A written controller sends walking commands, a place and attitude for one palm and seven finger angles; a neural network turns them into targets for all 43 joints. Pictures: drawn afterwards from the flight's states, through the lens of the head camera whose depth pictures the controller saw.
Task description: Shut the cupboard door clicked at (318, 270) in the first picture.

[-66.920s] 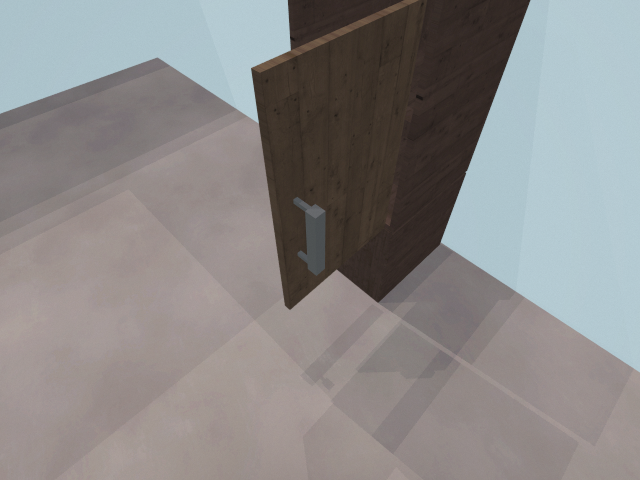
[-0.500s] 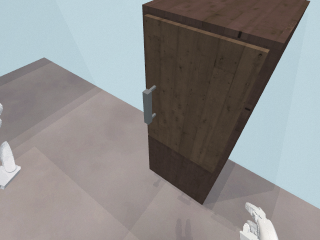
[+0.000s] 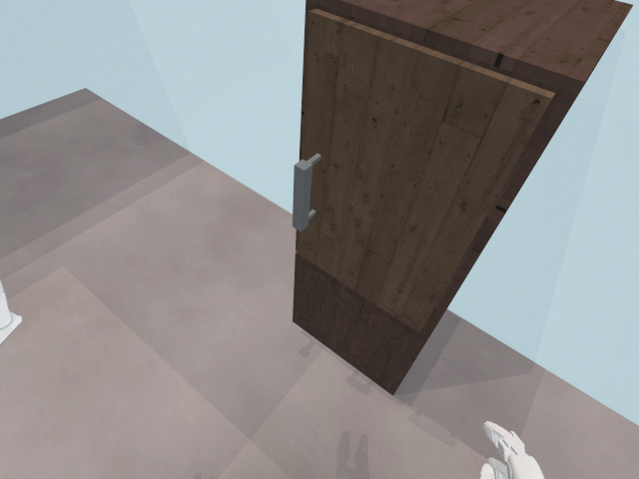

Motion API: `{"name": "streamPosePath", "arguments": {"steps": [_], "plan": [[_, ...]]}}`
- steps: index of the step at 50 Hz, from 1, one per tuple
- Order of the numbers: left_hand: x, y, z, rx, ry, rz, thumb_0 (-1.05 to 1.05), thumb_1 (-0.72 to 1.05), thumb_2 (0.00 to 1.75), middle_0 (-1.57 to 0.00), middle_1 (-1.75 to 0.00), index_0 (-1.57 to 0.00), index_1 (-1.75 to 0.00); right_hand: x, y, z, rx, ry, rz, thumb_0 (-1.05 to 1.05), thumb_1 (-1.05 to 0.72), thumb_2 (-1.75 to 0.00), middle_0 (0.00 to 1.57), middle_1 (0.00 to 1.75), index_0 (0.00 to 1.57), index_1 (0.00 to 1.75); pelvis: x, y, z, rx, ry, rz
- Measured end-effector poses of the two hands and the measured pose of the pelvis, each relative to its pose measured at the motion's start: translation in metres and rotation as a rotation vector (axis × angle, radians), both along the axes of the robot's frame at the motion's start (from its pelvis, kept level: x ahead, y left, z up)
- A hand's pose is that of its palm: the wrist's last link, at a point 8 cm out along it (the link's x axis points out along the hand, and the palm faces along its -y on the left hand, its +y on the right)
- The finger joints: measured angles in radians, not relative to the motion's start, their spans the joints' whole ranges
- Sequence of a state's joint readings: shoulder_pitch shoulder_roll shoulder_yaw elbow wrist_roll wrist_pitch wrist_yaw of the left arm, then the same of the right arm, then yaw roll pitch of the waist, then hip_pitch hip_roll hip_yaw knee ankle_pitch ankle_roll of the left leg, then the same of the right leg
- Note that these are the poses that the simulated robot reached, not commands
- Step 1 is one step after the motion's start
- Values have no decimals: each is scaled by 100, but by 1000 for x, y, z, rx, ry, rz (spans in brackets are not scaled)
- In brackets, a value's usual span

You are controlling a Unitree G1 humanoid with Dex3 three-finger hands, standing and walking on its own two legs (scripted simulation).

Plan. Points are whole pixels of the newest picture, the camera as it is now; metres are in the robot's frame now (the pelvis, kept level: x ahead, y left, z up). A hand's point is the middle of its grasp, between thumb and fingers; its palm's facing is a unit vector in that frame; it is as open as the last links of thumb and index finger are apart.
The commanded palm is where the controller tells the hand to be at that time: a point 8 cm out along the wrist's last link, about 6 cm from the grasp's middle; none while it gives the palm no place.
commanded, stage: step back with the hand held close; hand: left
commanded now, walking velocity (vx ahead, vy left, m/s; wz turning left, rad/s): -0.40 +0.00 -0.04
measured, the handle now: (308, 192) +0.67 +0.06 -0.07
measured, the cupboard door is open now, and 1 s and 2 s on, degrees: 0 0 0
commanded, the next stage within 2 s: stop stepping back and stand still in 0.42 s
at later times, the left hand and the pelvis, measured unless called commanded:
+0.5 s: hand out of the picture +0.09 +0.25 +0.17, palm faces +0.46 -0.78 -0.43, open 7.4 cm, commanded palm +0.03 +0.28 +0.19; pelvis -0.11 -0.02 +0.01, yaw +0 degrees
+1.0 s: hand out of the picture -0.03 +0.27 +0.18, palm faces +0.55 -0.79 -0.29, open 7.4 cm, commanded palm -0.09 +0.30 +0.19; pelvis -0.22 +0.00 +0.00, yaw +2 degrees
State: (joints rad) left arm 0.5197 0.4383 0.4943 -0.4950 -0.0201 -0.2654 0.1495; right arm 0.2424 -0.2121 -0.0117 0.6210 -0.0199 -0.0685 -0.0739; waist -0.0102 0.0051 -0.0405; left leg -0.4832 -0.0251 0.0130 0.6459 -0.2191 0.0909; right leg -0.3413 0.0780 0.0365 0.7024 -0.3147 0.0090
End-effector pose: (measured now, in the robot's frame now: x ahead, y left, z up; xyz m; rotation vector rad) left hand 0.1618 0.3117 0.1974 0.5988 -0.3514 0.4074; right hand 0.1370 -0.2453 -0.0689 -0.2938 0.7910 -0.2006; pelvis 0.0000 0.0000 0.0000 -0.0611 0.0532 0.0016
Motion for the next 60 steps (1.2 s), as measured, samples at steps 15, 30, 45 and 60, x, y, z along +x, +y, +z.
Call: {"name": "streamPosePath", "arguments": {"steps": [15,30,45,60], "plan": [[-52,-71,8,29,93,-205,1,89,90,-21,-30,-21,-31,-25,-17,19,89,-139,24,1,-91,-89,21,30,21,30,-75,-37,5,7,13,-48],[-143,-25,-17,-99,128,-22,1,89,90,-21,-30,-21,-31,-139,-27,16,-20,2,-50,1,-91,-90,20,29,20,30,-149,-16,9,51,-11,-3],[-239,-20,-2,-154,-5,69,1,89,90,-21,-30,-21,-31,-217,4,5,55,-36,44,1,-90,-89,21,30,21,30,-210,-16,10,48,-68,14],[-248,-15,2,-74,42,18,1,89,90,-20,-30,-20,-31,-251,16,6,87,-81,-2,1,-91,-89,20,30,20,30,-236,-7,9,56,-73,3]]}}
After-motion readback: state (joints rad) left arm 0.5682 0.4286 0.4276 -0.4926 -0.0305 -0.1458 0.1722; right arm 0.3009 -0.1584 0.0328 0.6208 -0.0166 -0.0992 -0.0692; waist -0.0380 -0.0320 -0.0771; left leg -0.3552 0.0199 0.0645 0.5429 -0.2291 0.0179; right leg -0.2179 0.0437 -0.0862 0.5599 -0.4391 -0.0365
